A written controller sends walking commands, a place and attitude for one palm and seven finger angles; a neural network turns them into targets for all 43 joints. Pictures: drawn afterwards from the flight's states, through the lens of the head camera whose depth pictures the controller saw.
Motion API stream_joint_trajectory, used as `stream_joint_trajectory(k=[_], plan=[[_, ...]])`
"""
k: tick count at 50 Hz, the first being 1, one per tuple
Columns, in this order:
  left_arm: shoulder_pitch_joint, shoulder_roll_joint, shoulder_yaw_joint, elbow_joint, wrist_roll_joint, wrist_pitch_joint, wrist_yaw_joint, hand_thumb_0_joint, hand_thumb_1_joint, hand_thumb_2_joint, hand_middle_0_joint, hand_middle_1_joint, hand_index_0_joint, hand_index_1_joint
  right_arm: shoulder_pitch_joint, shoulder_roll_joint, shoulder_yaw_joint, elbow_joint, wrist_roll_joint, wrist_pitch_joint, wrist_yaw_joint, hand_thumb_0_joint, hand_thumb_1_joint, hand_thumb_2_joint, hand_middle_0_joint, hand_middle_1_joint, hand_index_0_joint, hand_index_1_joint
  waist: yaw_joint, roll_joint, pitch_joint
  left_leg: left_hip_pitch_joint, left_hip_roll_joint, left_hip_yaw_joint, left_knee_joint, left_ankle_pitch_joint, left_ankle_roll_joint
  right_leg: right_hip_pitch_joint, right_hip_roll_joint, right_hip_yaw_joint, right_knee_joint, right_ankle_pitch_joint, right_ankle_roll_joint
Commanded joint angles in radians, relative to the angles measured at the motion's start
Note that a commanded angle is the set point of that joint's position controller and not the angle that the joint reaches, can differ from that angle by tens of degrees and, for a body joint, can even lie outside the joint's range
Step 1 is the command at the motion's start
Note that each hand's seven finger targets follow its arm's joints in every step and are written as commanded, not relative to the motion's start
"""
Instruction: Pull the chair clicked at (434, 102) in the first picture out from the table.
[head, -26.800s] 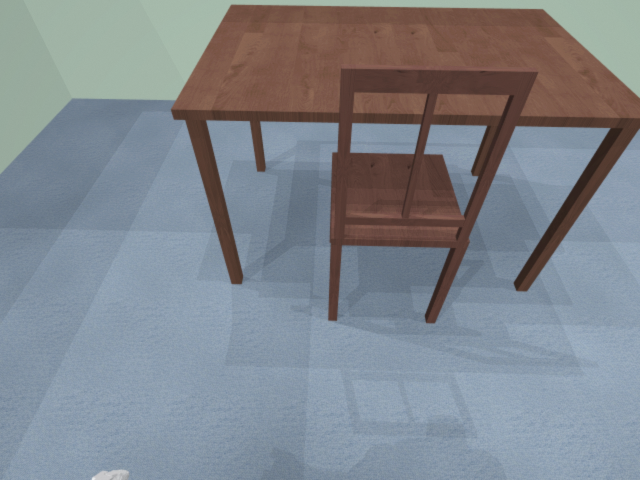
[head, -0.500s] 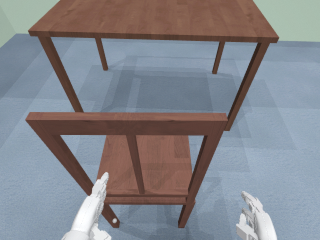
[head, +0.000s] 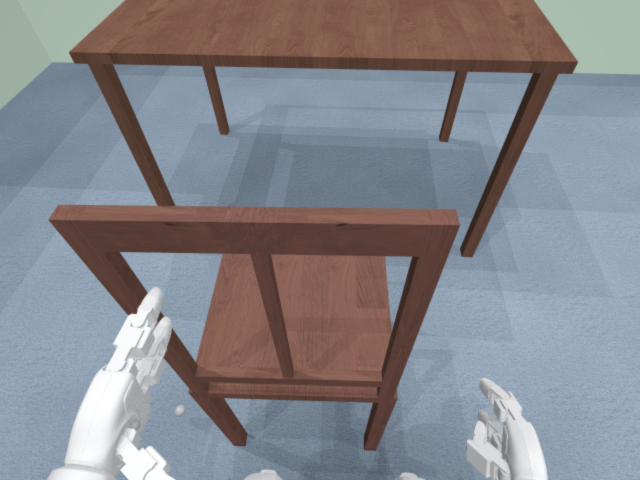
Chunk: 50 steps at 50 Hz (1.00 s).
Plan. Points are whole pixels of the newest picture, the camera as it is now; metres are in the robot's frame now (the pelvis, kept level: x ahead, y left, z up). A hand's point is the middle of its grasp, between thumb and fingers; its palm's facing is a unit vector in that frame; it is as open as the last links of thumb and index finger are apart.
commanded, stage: draw the hand back to the body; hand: left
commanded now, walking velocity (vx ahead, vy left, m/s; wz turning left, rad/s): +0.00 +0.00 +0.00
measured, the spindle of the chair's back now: (277, 326) +0.32 +0.08 +0.00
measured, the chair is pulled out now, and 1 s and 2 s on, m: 0.54 0.54 0.54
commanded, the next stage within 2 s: step back with the hand held close in 1.14 s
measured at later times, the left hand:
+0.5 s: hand (49, 334) +0.21 +0.24 +0.18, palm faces +0.38 -0.82 -0.42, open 13.1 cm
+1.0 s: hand (12, 285) +0.24 +0.26 +0.21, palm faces +0.46 -0.78 -0.42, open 7.6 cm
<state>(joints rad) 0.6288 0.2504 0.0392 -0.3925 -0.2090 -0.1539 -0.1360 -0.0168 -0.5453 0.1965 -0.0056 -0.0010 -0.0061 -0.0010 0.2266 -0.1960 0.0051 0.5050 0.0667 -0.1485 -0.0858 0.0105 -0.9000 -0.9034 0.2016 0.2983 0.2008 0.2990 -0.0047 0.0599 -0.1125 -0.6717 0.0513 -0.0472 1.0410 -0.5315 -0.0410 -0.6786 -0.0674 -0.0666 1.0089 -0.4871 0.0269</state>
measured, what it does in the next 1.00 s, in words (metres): rises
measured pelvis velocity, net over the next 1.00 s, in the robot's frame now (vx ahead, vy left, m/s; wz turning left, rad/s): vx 0.04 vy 0.00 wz -0.03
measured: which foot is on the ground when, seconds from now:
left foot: down 0.00-1.00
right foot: down 0.00-1.00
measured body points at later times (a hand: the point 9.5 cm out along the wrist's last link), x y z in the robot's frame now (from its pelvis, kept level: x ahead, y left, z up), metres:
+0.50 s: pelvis +0.03 +0.00 +0.05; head +0.02 -0.02 +0.50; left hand +0.19 +0.28 +0.20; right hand +0.22 -0.22 -0.03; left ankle +0.00 +0.14 -0.67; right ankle +0.01 -0.14 -0.67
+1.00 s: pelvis +0.04 +0.00 +0.06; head +0.04 -0.02 +0.51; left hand +0.21 +0.30 +0.24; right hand +0.22 -0.23 -0.03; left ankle +0.00 +0.14 -0.67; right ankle +0.01 -0.14 -0.67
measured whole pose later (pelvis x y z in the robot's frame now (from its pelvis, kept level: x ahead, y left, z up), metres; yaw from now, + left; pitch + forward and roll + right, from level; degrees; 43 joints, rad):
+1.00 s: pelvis +0.04 +0.00 +0.06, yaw -1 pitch -2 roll -1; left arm 0.46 0.34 0.34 -0.42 -0.06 -0.02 0.15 0.01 0.85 0.88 -0.20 -0.29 -0.20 -0.29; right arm 0.18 -0.23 0.00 0.65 0.02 -0.13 -0.09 0.01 -0.90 -0.90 0.20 0.30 0.20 0.30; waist 0.06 0.07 0.03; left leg -0.11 0.06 0.01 0.49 -0.34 -0.04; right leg -0.14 -0.05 -0.05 0.48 -0.30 0.03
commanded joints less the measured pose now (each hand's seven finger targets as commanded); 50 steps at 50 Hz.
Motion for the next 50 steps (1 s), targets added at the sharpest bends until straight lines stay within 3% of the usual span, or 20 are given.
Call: stream_joint_trajectory(k=[1,3,4,5,7,9,13,15,20,24,29,30,31,35,38,41,44,45,49,50], plan=[[-0.077,0.094,0.184,-0.283,-0.076,-0.114,0.036,0.0,-0.441,0.252,-0.015,-0.023,-0.015,-0.023,-0.083,-0.104,-0.046,-0.143,0.009,-0.087,-0.023,0.0,-0.9,-0.9,0.2,0.3,0.2,0.3,-0.007,-0.068,-0.127,0.107,-0.046,0.023,-0.202,0.277,0.051,0.167,0.044,-0.023,-0.229,0.224,-0.025],[-0.057,0.068,0.163,-0.21,-0.081,-0.1,0.006,0.0,-0.369,0.287,-0.025,-0.037,-0.025,-0.037,-0.087,-0.112,-0.047,-0.128,0.013,-0.101,-0.021,0.0,-0.9,-0.9,0.2,0.3,0.2,0.3,-0.015,-0.092,-0.097,0.114,-0.042,0.024,-0.216,0.267,0.049,0.166,0.043,-0.025,-0.249,0.224,-0.019],[0.019,0.244,0.211,-0.2,0.096,-0.004,0.142,0.0,-0.332,0.305,-0.03,-0.045,-0.03,-0.045,-0.071,-0.105,-0.052,-0.146,-0.009,-0.059,-0.042,0.0,-0.9,-0.9,0.2,0.3,0.2,0.3,0.073,-0.037,-0.121,0.152,-0.009,0.04,-0.271,0.281,0.043,0.246,0.007,0.035,-0.285,0.241,-0.046],[0.056,0.153,0.176,-0.202,0.115,0.043,0.197,0.0,-0.296,0.322,-0.035,-0.053,-0.035,-0.053,-0.08,-0.09,-0.044,-0.155,-0.012,-0.046,-0.041,0.0,-0.9,-0.9,0.2,0.3,0.2,0.3,0.047,-0.025,-0.056,0.161,-0.021,0.046,-0.289,0.28,0.041,0.255,0.003,0.021,-0.315,0.255,-0.046],[0.056,0.092,0.12,-0.2,0.134,0.078,0.23,0.0,-0.224,0.357,-0.045,-0.068,-0.045,-0.068,-0.09,-0.092,-0.04,-0.15,-0.015,-0.024,-0.039,0.0,-0.9,-0.9,0.2,0.3,0.2,0.3,0.034,-0.03,0.002,0.188,-0.016,0.049,-0.315,0.273,0.04,0.257,0.001,0.007,-0.33,0.253,-0.043],[0.002,0.137,0.141,-0.243,0.148,0.09,0.259,0.0,-0.151,0.393,-0.055,-0.082,-0.055,-0.082,-0.098,-0.1,-0.035,-0.148,-0.02,-0.013,-0.041,0.0,-0.9,-0.9,0.2,0.3,0.2,0.3,0.034,-0.031,0.003,0.227,-0.015,0.047,-0.339,0.282,0.044,0.29,-0.001,0.004,-0.361,0.263,-0.042],[-0.059,0.214,0.204,-0.321,0.162,0.092,0.301,0.0,-0.006,0.462,-0.075,-0.113,-0.075,-0.113,-0.107,-0.106,-0.026,-0.138,-0.027,-0.028,-0.055,0.0,-0.9,-0.9,0.2,0.3,0.2,0.3,0.039,-0.035,-0.018,0.321,-0.014,0.043,-0.399,0.323,0.047,0.358,0.003,0.0,-0.406,0.312,-0.044],[-0.101,0.269,0.257,-0.349,0.164,0.096,0.319,0.0,0.066,0.497,-0.085,-0.128,-0.085,-0.128,-0.113,-0.111,-0.02,-0.121,-0.028,-0.041,-0.058,0.0,-0.9,-0.9,0.2,0.3,0.2,0.3,0.046,-0.001,-0.026,0.347,-0.016,0.04,-0.424,0.348,0.045,0.404,0.003,-0.001,-0.426,0.336,-0.048],[-0.114,0.23,0.269,-0.283,0.162,0.1,0.325,0.0,0.248,0.585,-0.11,-0.165,-0.11,-0.165,-0.124,-0.108,-0.014,-0.086,-0.03,-0.052,-0.052,0.0,-0.9,-0.9,0.2,0.3,0.2,0.3,0.046,0.038,0.039,0.405,-0.014,0.04,-0.483,0.385,0.039,0.441,0.006,-0.007,-0.471,0.374,-0.048],[-0.134,0.215,0.29,-0.231,0.159,0.09,0.32,0.0,0.393,0.655,-0.13,-0.195,-0.13,-0.195,-0.142,-0.114,-0.019,-0.07,-0.036,-0.046,-0.042,0.0,-0.9,-0.9,0.2,0.3,0.2,0.3,0.051,-0.04,0.072,0.436,-0.005,0.044,-0.525,0.397,0.043,0.463,0.01,-0.011,-0.498,0.387,-0.041],[-0.17,0.272,0.368,-0.274,0.159,0.073,0.32,0.0,0.574,0.743,-0.155,-0.233,-0.155,-0.233,-0.155,-0.117,-0.022,-0.056,-0.042,-0.049,-0.032,0.0,-0.9,-0.9,0.2,0.3,0.2,0.3,0.067,-0.021,0.025,0.488,-0.002,0.05,-0.558,0.484,0.045,0.534,0.006,-0.006,-0.516,0.469,-0.044],[-0.179,0.294,0.395,-0.266,0.159,0.075,0.321,0.0,0.61,0.76,-0.16,-0.24,-0.16,-0.24,-0.165,-0.115,-0.022,-0.047,-0.041,-0.05,-0.031,0.0,-0.9,-0.9,0.2,0.3,0.2,0.3,0.07,0.007,0.036,0.491,-0.002,0.053,-0.562,0.492,0.043,0.543,0.008,-0.002,-0.528,0.48,-0.047],[-0.193,0.283,0.391,-0.274,0.158,0.07,0.32,0.0,0.646,0.777,-0.165,-0.247,-0.165,-0.247,-0.159,-0.112,-0.018,-0.046,-0.042,-0.051,-0.029,0.0,-0.9,-0.9,0.2,0.3,0.2,0.3,0.067,0.002,0.043,0.498,0.0,0.053,-0.57,0.5,0.041,0.543,0.007,-0.004,-0.529,0.483,-0.046],[-0.245,0.326,0.452,-0.287,0.155,0.062,0.325,0.0,0.791,0.848,-0.185,-0.278,-0.185,-0.278,-0.163,-0.117,-0.022,-0.027,-0.043,-0.056,-0.025,0.0,-0.9,-0.9,0.2,0.3,0.2,0.3,0.068,0.035,0.039,0.526,0.001,0.059,-0.582,0.529,0.039,0.567,0.01,0.001,-0.552,0.511,-0.049],[-0.258,0.33,0.48,-0.27,0.149,0.057,0.325,0.0,0.9,0.9,-0.2,-0.3,-0.2,-0.3,-0.158,-0.121,-0.027,-0.019,-0.045,-0.054,-0.021,0.0,-0.9,-0.9,0.2,0.3,0.2,0.3,0.069,0.015,0.023,0.55,0.005,0.065,-0.586,0.573,0.042,0.584,0.007,-0.003,-0.553,0.556,-0.044],[-0.207,0.241,0.412,-0.169,0.147,0.071,0.308,0.0,0.9,0.9,-0.2,-0.3,-0.2,-0.3,-0.165,-0.122,-0.032,-0.008,-0.042,-0.041,-0.009,0.0,-0.9,-0.9,0.2,0.3,0.2,0.3,0.062,-0.027,0.079,0.535,0.011,0.069,-0.597,0.565,0.043,0.566,0.008,-0.007,-0.567,0.546,-0.04],[-0.209,0.258,0.418,-0.184,0.149,0.065,0.305,0.0,0.9,0.9,-0.2,-0.3,-0.2,-0.3,-0.168,-0.133,-0.043,-0.01,-0.044,-0.03,-0.007,0.0,-0.9,-0.9,0.2,0.3,0.2,0.3,0.065,-0.061,0.044,0.549,0.012,0.072,-0.597,0.587,0.051,0.584,0.006,-0.006,-0.564,0.572,-0.037],[-0.217,0.268,0.42,-0.198,0.149,0.068,0.303,0.0,0.9,0.9,-0.2,-0.3,-0.2,-0.3,-0.177,-0.134,-0.043,-0.012,-0.043,-0.029,-0.006,0.0,-0.9,-0.9,0.2,0.3,0.2,0.3,0.067,-0.021,0.038,0.548,0.01,0.072,-0.6,0.585,0.048,0.593,0.004,-0.002,-0.567,0.569,-0.039],[-0.23,0.323,0.459,-0.303,0.156,0.051,0.314,0.0,0.9,0.9,-0.2,-0.3,-0.2,-0.3,-0.174,-0.127,-0.041,-0.019,-0.047,-0.042,-0.008,0.0,-0.9,-0.9,0.2,0.3,0.2,0.3,0.078,0.012,-0.03,0.583,0.008,0.068,-0.598,0.627,0.048,0.62,0.001,-0.004,-0.56,0.589,-0.043],[-0.243,0.349,0.478,-0.321,0.157,0.053,0.317,0.0,0.9,0.9,-0.2,-0.3,-0.2,-0.3,-0.178,-0.127,-0.039,-0.015,-0.047,-0.046,-0.01,0.0,-0.9,-0.9,0.2,0.3,0.2,0.3,0.078,0.046,-0.025,0.577,0.005,0.067,-0.596,0.627,0.045,0.627,0.002,0.002,-0.563,0.596,-0.046]])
